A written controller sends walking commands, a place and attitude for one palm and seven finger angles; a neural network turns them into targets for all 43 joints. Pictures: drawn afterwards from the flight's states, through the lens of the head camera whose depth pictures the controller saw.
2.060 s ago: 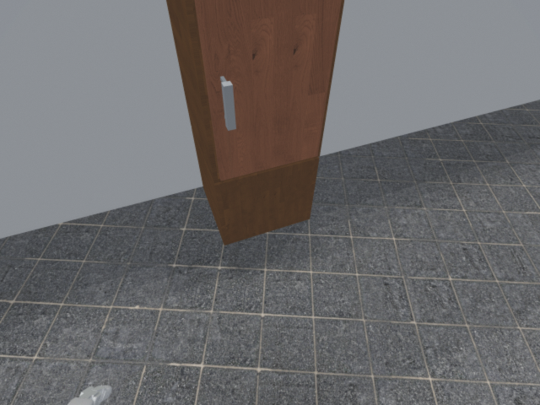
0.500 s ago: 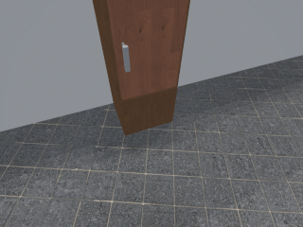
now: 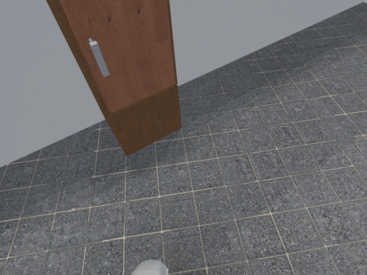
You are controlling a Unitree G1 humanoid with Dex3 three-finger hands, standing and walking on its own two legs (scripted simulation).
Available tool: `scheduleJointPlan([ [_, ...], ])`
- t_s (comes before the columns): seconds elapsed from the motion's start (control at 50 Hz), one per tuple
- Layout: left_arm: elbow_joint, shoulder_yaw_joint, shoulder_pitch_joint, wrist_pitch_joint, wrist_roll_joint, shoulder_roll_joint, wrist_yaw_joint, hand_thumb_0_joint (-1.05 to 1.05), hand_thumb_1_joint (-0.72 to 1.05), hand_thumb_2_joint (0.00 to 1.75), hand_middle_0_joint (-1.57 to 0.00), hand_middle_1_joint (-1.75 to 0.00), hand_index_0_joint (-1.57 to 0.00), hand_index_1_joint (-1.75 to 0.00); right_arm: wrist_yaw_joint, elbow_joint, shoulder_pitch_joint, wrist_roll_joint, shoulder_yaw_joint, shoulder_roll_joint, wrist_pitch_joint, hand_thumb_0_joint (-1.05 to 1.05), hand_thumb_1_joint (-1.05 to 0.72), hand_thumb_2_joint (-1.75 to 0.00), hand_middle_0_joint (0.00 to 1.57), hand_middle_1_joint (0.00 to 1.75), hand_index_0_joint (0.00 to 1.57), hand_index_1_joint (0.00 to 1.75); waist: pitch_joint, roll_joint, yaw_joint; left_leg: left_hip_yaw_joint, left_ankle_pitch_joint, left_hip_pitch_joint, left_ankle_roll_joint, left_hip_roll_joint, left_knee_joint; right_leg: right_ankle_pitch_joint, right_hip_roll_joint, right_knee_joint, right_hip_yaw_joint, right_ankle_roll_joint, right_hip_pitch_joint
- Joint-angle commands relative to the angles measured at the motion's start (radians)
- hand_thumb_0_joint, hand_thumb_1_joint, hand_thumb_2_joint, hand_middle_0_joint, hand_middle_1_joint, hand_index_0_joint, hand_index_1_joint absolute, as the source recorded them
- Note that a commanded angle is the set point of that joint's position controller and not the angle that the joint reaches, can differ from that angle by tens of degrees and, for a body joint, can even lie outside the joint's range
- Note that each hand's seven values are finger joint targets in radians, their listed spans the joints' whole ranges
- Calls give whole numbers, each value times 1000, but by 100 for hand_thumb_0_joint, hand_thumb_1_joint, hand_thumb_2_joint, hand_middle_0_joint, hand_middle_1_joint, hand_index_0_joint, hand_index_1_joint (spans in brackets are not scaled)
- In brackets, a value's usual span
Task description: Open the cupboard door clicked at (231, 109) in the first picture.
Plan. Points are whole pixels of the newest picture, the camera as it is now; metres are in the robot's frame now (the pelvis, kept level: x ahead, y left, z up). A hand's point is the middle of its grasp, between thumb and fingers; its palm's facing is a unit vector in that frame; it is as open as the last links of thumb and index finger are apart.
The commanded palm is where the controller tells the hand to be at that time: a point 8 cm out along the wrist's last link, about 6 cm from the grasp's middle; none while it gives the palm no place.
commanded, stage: walk to a spot facing it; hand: left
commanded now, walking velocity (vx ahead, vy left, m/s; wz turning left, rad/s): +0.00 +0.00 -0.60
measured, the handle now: (98, 57) +0.85 +0.43 -0.02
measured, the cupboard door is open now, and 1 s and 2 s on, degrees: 0 0 0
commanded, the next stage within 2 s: turn to face it in 1.78 s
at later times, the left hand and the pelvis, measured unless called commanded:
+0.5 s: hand out of the picture +0.09 +0.26 -0.16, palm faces -0.19 -0.96 -0.22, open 7.4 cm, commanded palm none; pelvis -0.01 +0.07 +0.01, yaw -17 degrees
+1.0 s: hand (167, 225) +0.26 +0.09 -0.16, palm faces -0.66 -0.75 -0.11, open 7.4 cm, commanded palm none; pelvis +0.07 +0.02 +0.01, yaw -37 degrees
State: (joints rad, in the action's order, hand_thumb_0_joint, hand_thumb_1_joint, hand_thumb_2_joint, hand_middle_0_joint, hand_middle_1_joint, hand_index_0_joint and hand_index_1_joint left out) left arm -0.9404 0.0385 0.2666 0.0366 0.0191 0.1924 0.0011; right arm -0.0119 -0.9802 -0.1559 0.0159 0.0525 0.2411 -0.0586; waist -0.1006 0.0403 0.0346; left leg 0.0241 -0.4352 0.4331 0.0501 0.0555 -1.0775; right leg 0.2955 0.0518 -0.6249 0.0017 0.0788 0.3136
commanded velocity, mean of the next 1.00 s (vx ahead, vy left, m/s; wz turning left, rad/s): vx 0.19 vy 0.00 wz -0.59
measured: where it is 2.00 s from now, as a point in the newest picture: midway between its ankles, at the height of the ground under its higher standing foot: (250, 249)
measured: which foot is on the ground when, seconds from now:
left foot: up 0.00-0.44, down 0.46-1.00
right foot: down 0.00-0.46, up 0.48-1.00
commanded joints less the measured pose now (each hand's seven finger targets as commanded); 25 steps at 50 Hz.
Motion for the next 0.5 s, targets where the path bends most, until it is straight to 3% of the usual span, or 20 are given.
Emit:
scheduleJointPlan([
  [0.0,78,58,14,-30,-5,211,-17,0,90,90,-20,-30,-20,-30,-10,92,33,1,31,95,31,0,-90,-90,20,30,20,30,124,-126,-12,-58,95,109,11,16,-64,-266,-249,315,-386,69,-123],
  [0.04,71,62,38,-30,-5,209,-17,0,90,90,-20,-30,-20,-30,-12,89,25,1,31,88,29,0,-90,-90,20,30,20,30,155,-130,-4,-56,107,112,19,8,-39,-270,-232,309,-380,57,-166],
  [0.18,64,71,73,-23,0,206,-13,0,90,90,-20,-30,-20,-30,-21,120,56,1,30,86,32,0,-90,-90,20,30,20,30,172,-168,14,-70,75,124,24,-13,63,-267,-215,311,-455,68,-222],
  [0.32,83,80,36,-10,11,230,-14,0,90,90,-20,-30,-20,-30,-25,147,54,-13,26,84,45,0,-90,-90,20,30,20,30,182,-183,18,-73,-2,-27,-4,-52,327,-296,-200,301,-547,92,-154],
  [0.36,98,80,-6,-4,10,244,-11,0,90,90,-20,-30,-20,-30,-28,142,-2,-18,25,84,50,0,-90,-90,20,30,20,30,190,-199,-8,-64,25,-122,-21,-72,440,-281,-181,299,-549,71,-99],
  [0.4,110,81,-52,0,4,234,-7,0,90,90,-20,-30,-20,-30,-31,113,-113,-17,27,97,62,0,-90,-90,20,30,20,30,221,-200,-55,-47,135,-342,-40,-78,649,-75,-112,283,-504,3,21],
  [0.42,126,73,-69,1,2,198,-3,0,90,90,-20,-30,-20,-30,-36,104,-175,-14,35,138,72,0,-90,-90,20,30,20,30,236,-99,-89,-138,70,-518,-70,23,766,143,-27,185,-416,-46,203],
  [0.44,143,63,-54,4,-5,130,12,0,90,90,-20,-30,-20,-30,-39,112,-174,5,55,247,74,0,-90,-90,20,30,20,30,203,222,-95,-437,-190,-601,-119,291,912,285,113,-94,-217,-93,439],
  [0.46,166,77,-118,0,6,166,15,0,90,90,-20,-30,-20,-30,-37,136,-123,1,57,276,69,0,-90,-90,20,30,20,30,95,210,-96,-545,-278,-391,-179,449,967,237,22,-294,-118,-122,455],
  [0.48,145,90,-88,1,16,199,22,0,90,90,-20,-30,-20,-30,-31,162,-32,2,31,202,67,0,-90,-90,20,30,20,30,30,133,-40,-481,-268,-223,-182,384,981,128,-24,-395,-128,-129,381],
])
